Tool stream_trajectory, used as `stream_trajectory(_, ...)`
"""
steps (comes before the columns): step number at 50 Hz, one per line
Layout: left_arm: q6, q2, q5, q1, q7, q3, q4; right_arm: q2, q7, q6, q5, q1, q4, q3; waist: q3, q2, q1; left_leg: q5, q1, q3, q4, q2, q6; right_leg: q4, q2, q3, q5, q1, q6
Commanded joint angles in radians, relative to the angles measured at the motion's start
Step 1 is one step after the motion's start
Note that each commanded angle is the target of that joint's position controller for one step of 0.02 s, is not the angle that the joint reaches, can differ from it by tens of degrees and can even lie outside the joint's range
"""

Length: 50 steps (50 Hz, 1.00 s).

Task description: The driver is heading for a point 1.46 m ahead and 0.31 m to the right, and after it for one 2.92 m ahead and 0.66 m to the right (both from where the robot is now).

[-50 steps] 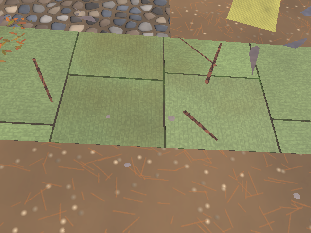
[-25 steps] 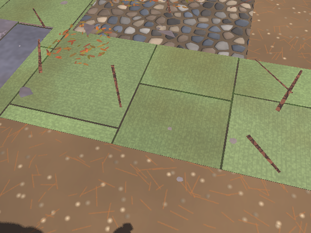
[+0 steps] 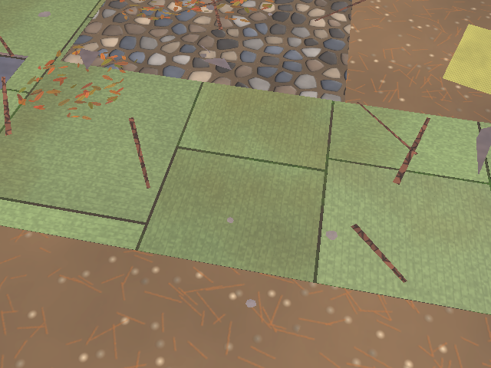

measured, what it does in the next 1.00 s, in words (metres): walks ahead, turning right: right foot, then left foot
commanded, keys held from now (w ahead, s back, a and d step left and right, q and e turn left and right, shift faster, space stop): e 0.66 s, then no key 0.34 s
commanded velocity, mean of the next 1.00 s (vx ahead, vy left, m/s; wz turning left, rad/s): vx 0.05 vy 0.00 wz -0.44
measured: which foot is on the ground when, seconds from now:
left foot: down 0.00-0.14, up 0.16-0.58, down 0.60-1.00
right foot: up 0.00-0.12, down 0.14-0.60, up 0.62-0.96, down 0.98-1.00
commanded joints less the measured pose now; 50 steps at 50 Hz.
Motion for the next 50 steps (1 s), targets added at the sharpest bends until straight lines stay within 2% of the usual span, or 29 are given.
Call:
stream_trajectory(1, -0.008, 0.011, 0.008, -0.137, -0.028, -0.010, -0.119, -0.189, -0.017, 0.001, 0.011, -0.092, -0.080, -0.049, 0.025, 0.164, -0.008, 0.595, -0.068, -0.013, -0.059, 0.192, 0.140, -0.141, -0.009, -0.064, 0.153, 0.019, 0.035)
stream_trajectory(3, 0.002, 0.044, 0.002, -0.118, -0.037, 0.002, -0.134, -0.212, -0.023, 0.008, 0.019, -0.084, -0.074, -0.057, 0.002, 0.174, 0.007, 0.626, -0.086, 0.002, -0.005, 0.211, 0.124, -0.203, 0.009, -0.069, 0.188, 0.102, 0.022)
stream_trajectory(5, 0.008, 0.089, 0.008, -0.034, -0.038, 0.026, -0.126, -0.220, -0.027, 0.008, 0.031, -0.111, -0.082, -0.061, -0.044, 0.159, 0.062, 0.729, -0.100, 0.024, 0.129, 0.216, 0.098, -0.266, 0.048, -0.088, 0.194, 0.216, -0.018)
stream_trajectory(6, 0.009, 0.123, 0.013, 0.059, -0.031, 0.048, -0.102, -0.206, -0.028, 0.007, 0.034, -0.115, -0.087, -0.057, -0.095, 0.125, 0.109, 0.743, -0.126, 0.052, 0.268, 0.186, 0.072, -0.317, 0.083, -0.096, 0.238, 0.337, -0.047)
stream_trajectory(7, 0.013, 0.166, 0.013, 0.141, -0.014, 0.069, -0.088, -0.175, -0.025, 0.001, 0.022, -0.086, -0.089, -0.046, -0.142, 0.061, 0.148, 0.616, -0.216, 0.082, 0.462, 0.133, 0.025, -0.371, 0.078, -0.050, 0.358, 0.485, -0.083)
stream_trajectory(8, 0.021, 0.254, 0.011, 0.182, 0.015, 0.080, -0.100, -0.072, -0.015, -0.004, -0.036, -0.051, -0.124, -0.013, -0.212, -0.217, 0.108, -0.175, -0.460, 0.099, 0.825, 0.018, -0.043, -0.372, -0.171, 0.297, 0.747, 0.684, -0.183)
stream_trajectory(9, 0.013, 0.286, 0.039, 0.148, 0.009, 0.074, -0.154, -0.090, -0.003, -0.010, -0.011, 0.055, -0.130, -0.005, -0.421, -0.260, 0.068, -0.420, -0.586, -0.096, 1.085, -0.099, -0.069, -0.508, -0.384, 0.766, 0.571, 0.781, -0.413)
stream_trajectory(10, 0.009, 0.216, 0.028, 0.087, 0.003, 0.065, -0.171, -0.183, 0.004, -0.006, 0.017, -0.012, -0.122, -0.028, -0.345, -0.097, 0.105, -0.320, -0.640, -0.151, 1.119, -0.037, -0.062, -0.573, -0.334, 0.685, 0.337, 0.702, -0.383)
stream_trajectory(11, 0.007, 0.171, 0.015, 0.048, 0.005, 0.052, -0.164, -0.196, 0.002, -0.001, 0.026, -0.092, -0.142, -0.030, -0.211, -0.051, 0.096, -0.236, -0.673, -0.127, 1.071, -0.006, -0.043, -0.582, -0.275, 0.561, 0.199, 0.591, -0.325)
stream_trajectory(12, 0.011, 0.153, 0.009, 0.011, 0.010, 0.046, -0.164, -0.184, -0.011, 0.007, 0.014, -0.116, -0.135, -0.030, -0.148, 0.024, 0.073, -0.171, -0.654, -0.127, 1.001, 0.032, -0.040, -0.592, -0.225, 0.491, 0.132, 0.478, -0.275)
stream_trajectory(15, 0.023, 0.148, 0.033, -0.061, 0.023, 0.044, -0.178, -0.169, -0.017, 0.028, -0.007, -0.103, -0.132, -0.031, -0.092, -0.041, 0.019, -0.093, -0.498, -0.110, 0.848, 0.033, -0.047, -0.616, -0.138, 0.359, 0.251, 0.244, -0.247)
stream_trajectory(18, 0.033, 0.160, 0.026, -0.046, 0.039, 0.053, -0.170, -0.132, -0.022, 0.030, -0.014, -0.122, -0.134, -0.018, -0.123, -0.045, 0.028, -0.074, -0.473, -0.101, 0.701, 0.010, -0.079, -0.595, -0.118, 0.328, 0.334, 0.238, -0.258)
stream_trajectory(23, 0.064, 0.167, 0.017, -0.055, 0.056, 0.059, -0.177, -0.122, -0.013, 0.032, -0.003, -0.199, -0.156, -0.015, -0.115, -0.077, 0.054, 0.001, -0.436, -0.122, 0.523, -0.012, -0.093, -0.592, -0.087, 0.395, 0.067, 0.211, -0.227)
stream_trajectory(27, 0.079, 0.164, 0.013, -0.036, 0.052, 0.061, -0.176, -0.130, -0.001, 0.009, 0.009, -0.216, -0.166, -0.023, -0.124, -0.109, 0.069, -0.026, -0.376, -0.122, 0.360, -0.037, -0.070, -0.541, -0.091, 0.479, 0.125, 0.277, -0.208)
stream_trajectory(29, 0.088, 0.154, -0.001, -0.053, 0.054, 0.058, -0.178, -0.131, 0.006, -0.001, 0.013, -0.168, -0.150, -0.032, -0.127, -0.112, 0.032, 0.077, -0.264, -0.104, 0.145, -0.038, -0.040, -0.486, -0.059, 0.489, 0.161, 0.279, -0.167)
stream_trajectory(30, 0.090, 0.128, -0.005, -0.032, 0.056, 0.050, -0.176, -0.168, 0.003, -0.003, 0.005, -0.146, -0.146, -0.045, -0.137, -0.073, 0.030, 0.140, -0.159, -0.150, 0.062, 0.044, -0.009, -0.423, -0.014, 0.453, 0.081, 0.222, -0.119)
stream_trajectory(31, 0.088, 0.076, 0.002, 0.011, 0.053, 0.037, -0.182, -0.252, -0.003, 0.006, -0.018, -0.169, -0.161, -0.062, -0.136, 0.153, 0.075, 0.218, -0.074, -0.364, 0.014, 0.266, 0.094, -0.221, 0.097, 0.292, -0.151, 0.078, -0.051)
stream_trajectory(32, 0.075, 0.130, 0.001, -0.012, 0.052, 0.056, -0.203, -0.259, 0.003, 0.012, -0.052, -0.179, -0.156, -0.069, -0.087, 0.343, 0.067, 0.352, -0.140, -0.544, -0.023, 0.387, 0.238, 0.010, 0.182, 0.136, -0.321, -0.054, 0.001)
stream_trajectory(33, 0.070, 0.196, 0.013, 0.020, 0.051, 0.079, -0.178, -0.200, 0.001, 0.010, -0.046, -0.218, -0.181, -0.052, -0.089, 0.242, 0.073, 0.378, -0.152, -0.498, -0.004, 0.392, 0.259, 0.184, 0.119, 0.156, -0.279, -0.054, 0.037)
stream_trajectory(34, 0.076, 0.195, 0.006, 0.037, 0.052, 0.085, -0.149, -0.156, -0.002, 0.010, -0.030, -0.249, -0.187, -0.040, -0.081, 0.178, 0.081, 0.383, -0.161, -0.396, 0.019, 0.323, 0.220, 0.248, 0.113, 0.148, -0.222, -0.044, 0.056)
stream_trajectory(35, 0.088, 0.163, 0.008, 0.058, 0.059, 0.079, -0.125, -0.142, -0.004, 0.011, -0.015, -0.267, -0.189, -0.035, -0.077, 0.149, 0.086, 0.385, -0.144, -0.323, 0.040, 0.266, 0.187, 0.299, 0.112, 0.138, -0.177, -0.050, 0.077)
stream_trajectory(36, 0.096, 0.136, 0.010, 0.060, 0.060, 0.071, -0.122, -0.133, -0.006, 0.013, -0.002, -0.265, -0.185, -0.030, -0.068, 0.151, 0.075, 0.440, -0.131, -0.290, 0.049, 0.255, 0.189, 0.339, 0.114, 0.139, -0.151, -0.067, 0.093)
stream_trajectory(39, 0.097, 0.076, 0.002, 0.001, 0.059, 0.047, -0.144, -0.136, -0.008, 0.026, -0.008, -0.225, -0.167, -0.029, -0.074, 0.185, 0.043, 0.517, -0.085, -0.206, 0.055, 0.218, 0.207, 0.231, 0.106, 0.088, -0.125, -0.041, 0.117)
stream_trajectory(42, 0.094, 0.042, 0.011, -0.034, 0.053, 0.026, -0.157, -0.155, -0.006, 0.036, -0.004, -0.222, -0.155, -0.036, -0.107, 0.220, 0.025, 0.529, -0.060, -0.186, 0.074, 0.227, 0.216, 0.013, 0.061, 0.048, -0.157, 0.076, 0.117)
stream_trajectory(45, 0.093, 0.049, 0.008, -0.037, 0.044, 0.022, -0.153, -0.183, 0.003, 0.044, 0.010, -0.202, -0.136, -0.044, -0.106, 0.251, 0.010, 0.530, -0.088, -0.197, 0.082, 0.240, 0.225, -0.194, 0.051, -0.011, -0.135, 0.201, 0.098)
stream_trajectory(47, 0.091, 0.045, 0.010, 0.018, 0.038, 0.024, -0.121, -0.177, 0.005, 0.047, 0.026, -0.210, -0.124, -0.038, -0.095, 0.232, 0.045, 0.507, -0.125, -0.186, 0.116, 0.225, 0.199, -0.444, 0.061, -0.040, 0.048, 0.317, 0.061)
stream_trajectory(48, 0.090, 0.053, 0.016, 0.031, 0.037, 0.024, -0.113, -0.160, 0.005, 0.042, 0.033, -0.173, -0.105, -0.032, -0.086, 0.205, 0.051, 0.456, -0.169, -0.174, 0.126, 0.206, 0.155, -0.577, 0.058, -0.025, 0.169, 0.402, 0.030)
stream_trajectory(49, 0.089, 0.096, 0.023, 0.044, 0.043, 0.028, -0.120, -0.137, 0.010, 0.030, 0.016, -0.135, -0.096, -0.022, -0.125, 0.129, 0.036, 0.330, -0.252, -0.146, 0.162, 0.174, 0.081, -0.563, -0.026, 0.078, 0.311, 0.537, -0.005)
stream_trajectory(50, 0.094, 0.178, 0.038, 0.015, 0.053, 0.042, -0.129, -0.077, 0.020, 0.012, -0.023, -0.114, -0.112, -0.001, -0.145, -0.111, -0.016, 0.084, -0.342, -0.036, 0.240, 0.070, -0.004, -0.499, -0.173, 0.231, 0.507, 0.568, -0.089)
